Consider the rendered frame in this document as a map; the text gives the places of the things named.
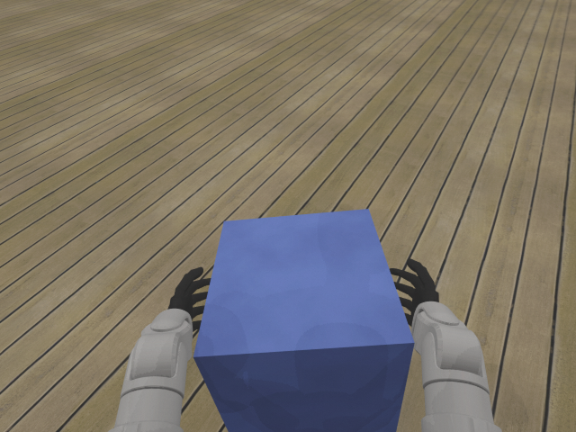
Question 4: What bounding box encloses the carton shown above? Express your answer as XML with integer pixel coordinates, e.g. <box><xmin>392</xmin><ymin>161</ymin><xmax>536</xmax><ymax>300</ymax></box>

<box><xmin>193</xmin><ymin>209</ymin><xmax>415</xmax><ymax>432</ymax></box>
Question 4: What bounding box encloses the robot left forearm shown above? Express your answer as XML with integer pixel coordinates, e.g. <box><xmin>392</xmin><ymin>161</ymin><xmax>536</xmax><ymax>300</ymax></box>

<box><xmin>108</xmin><ymin>309</ymin><xmax>193</xmax><ymax>432</ymax></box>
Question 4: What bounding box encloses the left robot hand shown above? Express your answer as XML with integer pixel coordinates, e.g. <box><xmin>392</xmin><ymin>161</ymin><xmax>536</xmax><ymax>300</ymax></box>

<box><xmin>168</xmin><ymin>267</ymin><xmax>211</xmax><ymax>332</ymax></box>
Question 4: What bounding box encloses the robot right forearm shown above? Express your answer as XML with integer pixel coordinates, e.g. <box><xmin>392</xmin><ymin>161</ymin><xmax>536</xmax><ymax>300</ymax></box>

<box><xmin>411</xmin><ymin>301</ymin><xmax>502</xmax><ymax>432</ymax></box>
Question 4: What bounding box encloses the right robot hand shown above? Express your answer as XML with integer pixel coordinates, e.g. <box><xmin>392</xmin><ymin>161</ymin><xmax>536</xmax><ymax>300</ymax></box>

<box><xmin>390</xmin><ymin>258</ymin><xmax>439</xmax><ymax>326</ymax></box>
